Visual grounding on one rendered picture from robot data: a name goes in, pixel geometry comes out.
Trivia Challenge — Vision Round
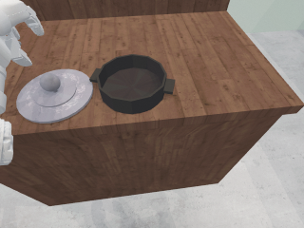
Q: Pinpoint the left robot forearm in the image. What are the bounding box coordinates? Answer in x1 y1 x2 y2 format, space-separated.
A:
0 9 11 115

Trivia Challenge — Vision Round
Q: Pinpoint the robot left upper arm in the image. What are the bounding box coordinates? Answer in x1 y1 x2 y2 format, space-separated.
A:
0 118 13 228

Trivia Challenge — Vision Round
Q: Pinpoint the knob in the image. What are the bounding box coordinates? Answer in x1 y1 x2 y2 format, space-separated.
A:
39 73 61 92

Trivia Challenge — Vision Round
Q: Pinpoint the lid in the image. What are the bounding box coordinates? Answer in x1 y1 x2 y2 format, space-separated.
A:
16 68 93 124

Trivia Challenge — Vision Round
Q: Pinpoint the pot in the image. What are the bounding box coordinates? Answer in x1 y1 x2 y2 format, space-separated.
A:
89 54 176 114

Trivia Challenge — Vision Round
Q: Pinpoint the table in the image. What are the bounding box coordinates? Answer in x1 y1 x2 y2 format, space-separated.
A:
0 0 304 206

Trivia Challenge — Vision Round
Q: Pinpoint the left robot hand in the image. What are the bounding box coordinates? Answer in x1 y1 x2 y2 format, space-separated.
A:
0 0 45 67

